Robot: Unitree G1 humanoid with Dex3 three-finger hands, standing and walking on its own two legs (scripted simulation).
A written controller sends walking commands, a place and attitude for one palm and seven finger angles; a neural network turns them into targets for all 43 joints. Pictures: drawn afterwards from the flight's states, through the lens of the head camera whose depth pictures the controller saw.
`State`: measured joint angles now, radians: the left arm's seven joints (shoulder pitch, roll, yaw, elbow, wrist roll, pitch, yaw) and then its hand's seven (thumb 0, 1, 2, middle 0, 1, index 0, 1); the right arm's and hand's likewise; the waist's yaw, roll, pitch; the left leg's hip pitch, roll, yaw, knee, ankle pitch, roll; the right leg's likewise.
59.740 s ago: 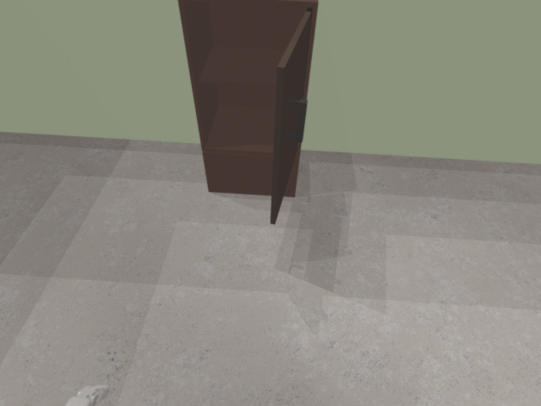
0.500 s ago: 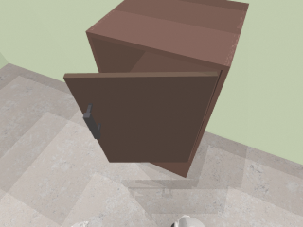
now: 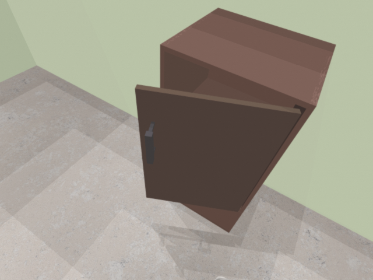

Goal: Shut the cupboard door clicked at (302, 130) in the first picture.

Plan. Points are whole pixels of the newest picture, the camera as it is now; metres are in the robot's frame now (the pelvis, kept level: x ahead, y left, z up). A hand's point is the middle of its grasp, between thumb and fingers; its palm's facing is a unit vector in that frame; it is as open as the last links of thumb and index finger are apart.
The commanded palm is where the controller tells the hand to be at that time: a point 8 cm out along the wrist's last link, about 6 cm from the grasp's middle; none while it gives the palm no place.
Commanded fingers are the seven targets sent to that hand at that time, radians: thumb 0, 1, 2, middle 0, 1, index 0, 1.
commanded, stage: come to a stop and stand still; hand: left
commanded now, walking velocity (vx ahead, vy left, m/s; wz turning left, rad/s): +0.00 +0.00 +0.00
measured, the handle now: (151, 143) +0.48 +0.15 -0.05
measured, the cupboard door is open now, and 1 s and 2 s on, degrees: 24 24 24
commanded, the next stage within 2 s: look again from close up in 0.68 s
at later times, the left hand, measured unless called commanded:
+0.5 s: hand out of the picture -0.04 +0.17 -0.17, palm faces -0.01 -0.98 -0.18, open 7.3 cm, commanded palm none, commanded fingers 0.00 0.90 0.90 -0.20 -0.30 -0.20 -0.30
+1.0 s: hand out of the picture -0.06 +0.17 -0.18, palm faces -0.01 -0.98 -0.19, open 7.4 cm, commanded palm none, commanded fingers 0.00 0.90 0.90 -0.20 -0.30 -0.20 -0.30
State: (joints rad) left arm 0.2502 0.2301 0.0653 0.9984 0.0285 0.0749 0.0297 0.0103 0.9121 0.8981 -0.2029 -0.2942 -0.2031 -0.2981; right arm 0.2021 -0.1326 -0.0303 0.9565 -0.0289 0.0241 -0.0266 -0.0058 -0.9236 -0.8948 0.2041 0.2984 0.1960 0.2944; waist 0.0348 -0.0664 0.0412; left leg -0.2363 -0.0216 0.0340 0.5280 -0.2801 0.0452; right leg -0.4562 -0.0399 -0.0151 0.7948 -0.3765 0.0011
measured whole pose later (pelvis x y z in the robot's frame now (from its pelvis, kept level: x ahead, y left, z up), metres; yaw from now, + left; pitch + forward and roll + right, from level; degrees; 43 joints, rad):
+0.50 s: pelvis -0.05 +0.01 +0.01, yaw -1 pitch -2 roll +0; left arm 0.28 0.14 0.00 1.11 0.02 0.01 0.04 0.01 0.92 0.90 -0.20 -0.29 -0.20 -0.30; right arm 0.29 -0.14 0.00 1.13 -0.02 0.02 -0.02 0.00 -0.92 -0.89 0.20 0.30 0.20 0.29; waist -0.01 -0.02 0.03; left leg -0.22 -0.03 0.06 0.39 -0.14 0.05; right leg -0.10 0.00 -0.02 0.43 -0.28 -0.01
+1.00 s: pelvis -0.04 +0.01 +0.00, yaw -1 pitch -1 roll -1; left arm 0.37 0.11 -0.02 1.10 0.02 -0.03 0.05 0.01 0.91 0.90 -0.20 -0.29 -0.20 -0.30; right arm 0.33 -0.15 0.00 1.07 -0.02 -0.01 -0.02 0.01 -0.92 -0.89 0.20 0.30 0.19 0.29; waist -0.02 0.04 0.00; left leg -0.32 -0.02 0.06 0.56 -0.24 0.06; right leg -0.17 0.01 -0.02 0.53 -0.35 -0.01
